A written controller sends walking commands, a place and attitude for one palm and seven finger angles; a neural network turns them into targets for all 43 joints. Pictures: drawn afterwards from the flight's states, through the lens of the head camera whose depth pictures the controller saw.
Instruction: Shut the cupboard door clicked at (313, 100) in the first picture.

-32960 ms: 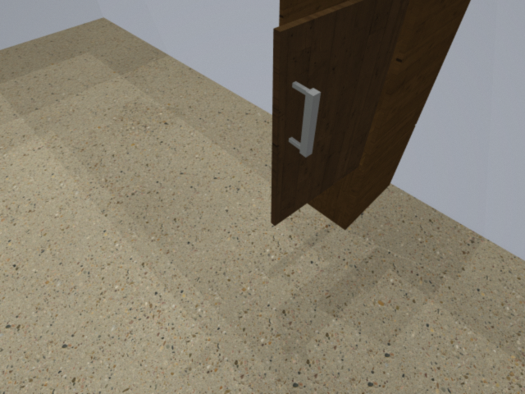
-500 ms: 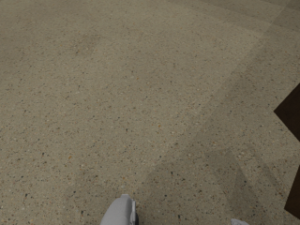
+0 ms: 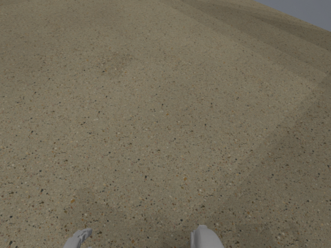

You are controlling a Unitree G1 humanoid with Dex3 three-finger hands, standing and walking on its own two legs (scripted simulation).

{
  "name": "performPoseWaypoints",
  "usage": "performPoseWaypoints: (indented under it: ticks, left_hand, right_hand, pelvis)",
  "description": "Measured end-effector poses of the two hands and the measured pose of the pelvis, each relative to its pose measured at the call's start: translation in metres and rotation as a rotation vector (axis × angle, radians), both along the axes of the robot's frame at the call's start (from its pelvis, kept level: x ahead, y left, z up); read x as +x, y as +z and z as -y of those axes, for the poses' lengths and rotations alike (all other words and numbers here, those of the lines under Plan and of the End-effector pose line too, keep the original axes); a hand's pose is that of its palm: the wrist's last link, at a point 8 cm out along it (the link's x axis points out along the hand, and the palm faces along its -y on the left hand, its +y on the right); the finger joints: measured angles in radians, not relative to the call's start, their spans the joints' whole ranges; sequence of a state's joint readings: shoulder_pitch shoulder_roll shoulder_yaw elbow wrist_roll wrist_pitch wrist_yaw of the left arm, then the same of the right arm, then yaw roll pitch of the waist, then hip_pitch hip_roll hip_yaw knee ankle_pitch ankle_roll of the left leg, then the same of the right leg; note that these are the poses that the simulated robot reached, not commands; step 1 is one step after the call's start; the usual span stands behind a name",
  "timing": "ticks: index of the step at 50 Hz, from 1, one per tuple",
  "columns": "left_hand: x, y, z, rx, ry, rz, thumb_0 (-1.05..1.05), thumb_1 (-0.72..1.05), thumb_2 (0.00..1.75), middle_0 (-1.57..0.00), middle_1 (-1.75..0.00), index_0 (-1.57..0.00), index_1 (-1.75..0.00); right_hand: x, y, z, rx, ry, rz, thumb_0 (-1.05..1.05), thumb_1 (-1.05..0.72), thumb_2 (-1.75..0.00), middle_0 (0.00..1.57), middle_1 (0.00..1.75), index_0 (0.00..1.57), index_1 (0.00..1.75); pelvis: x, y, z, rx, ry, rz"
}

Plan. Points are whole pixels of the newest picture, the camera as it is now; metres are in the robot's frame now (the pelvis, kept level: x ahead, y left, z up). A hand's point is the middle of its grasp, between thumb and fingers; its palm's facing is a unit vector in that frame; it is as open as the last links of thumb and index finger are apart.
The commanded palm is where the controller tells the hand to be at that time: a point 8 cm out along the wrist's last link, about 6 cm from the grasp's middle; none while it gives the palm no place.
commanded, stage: turn to face it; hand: left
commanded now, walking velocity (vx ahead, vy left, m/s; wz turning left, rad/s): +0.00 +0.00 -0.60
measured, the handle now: out of the picture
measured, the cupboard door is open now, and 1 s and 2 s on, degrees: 56 56 56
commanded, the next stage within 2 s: none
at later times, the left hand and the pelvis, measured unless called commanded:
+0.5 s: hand (110, 223) +0.21 +0.16 -0.17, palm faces -0.20 -0.95 -0.22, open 7.3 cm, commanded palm none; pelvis +0.12 -0.01 +0.00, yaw -16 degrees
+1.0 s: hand (133, 171) +0.37 +0.12 -0.16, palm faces -0.55 -0.79 -0.26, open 7.3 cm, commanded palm none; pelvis +0.15 +0.00 -0.02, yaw -35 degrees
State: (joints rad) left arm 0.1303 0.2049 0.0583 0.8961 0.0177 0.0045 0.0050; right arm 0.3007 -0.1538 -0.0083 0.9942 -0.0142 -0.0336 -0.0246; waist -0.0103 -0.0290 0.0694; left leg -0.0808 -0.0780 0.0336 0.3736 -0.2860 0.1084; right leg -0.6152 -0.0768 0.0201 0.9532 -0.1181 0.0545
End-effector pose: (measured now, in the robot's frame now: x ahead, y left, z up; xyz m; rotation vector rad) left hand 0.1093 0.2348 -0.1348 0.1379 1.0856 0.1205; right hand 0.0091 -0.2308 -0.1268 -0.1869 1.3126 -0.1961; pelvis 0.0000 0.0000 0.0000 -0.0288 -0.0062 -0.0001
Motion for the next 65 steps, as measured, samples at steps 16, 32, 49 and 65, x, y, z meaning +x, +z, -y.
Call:
performPoseWaypoints:
  ticks: [16,32,49,65]
  left_hand:
    - [0.073,-0.013,0.050,0.046,-0.137,-0.179,0.00,0.91,0.90,-0.21,-0.30,-0.21,-0.30]
    - [0.159,-0.018,-0.011,0.075,-0.246,-0.169,0.00,0.91,0.90,-0.21,-0.30,-0.21,-0.30]
    - [0.272,0.008,0.063,0.104,-0.598,-0.040,0.00,0.91,0.90,-0.20,-0.30,-0.20,-0.30]
    - [0.267,0.000,0.110,0.091,-0.759,-0.087,0.00,0.91,0.90,-0.21,-0.30,-0.21,-0.30]
  right_hand:
    - [0.051,-0.026,0.030,0.046,-0.210,-0.087,0.01,-0.91,-0.90,0.20,0.30,0.20,0.30]
    - [0.174,0.004,0.022,-0.070,-0.238,0.250,0.01,-0.91,-0.90,0.20,0.30,0.20,0.30]
    - [0.033,-0.012,0.009,-0.051,-0.565,0.058,0.01,-0.90,-0.90,0.20,0.30,0.20,0.30]
    - [0.014,-0.005,0.009,-0.059,-0.734,0.074,0.01,-0.91,-0.90,0.20,0.30,0.20,0.30]
  pelvis:
    - [0.091,-0.010,0.032,0.031,-0.183,-0.004]
    - [0.141,-0.014,-0.015,0.029,-0.356,-0.031]
    - [0.147,-0.011,-0.004,0.012,-0.603,-0.015]
    - [0.152,-0.007,0.001,0.038,-0.764,-0.013]
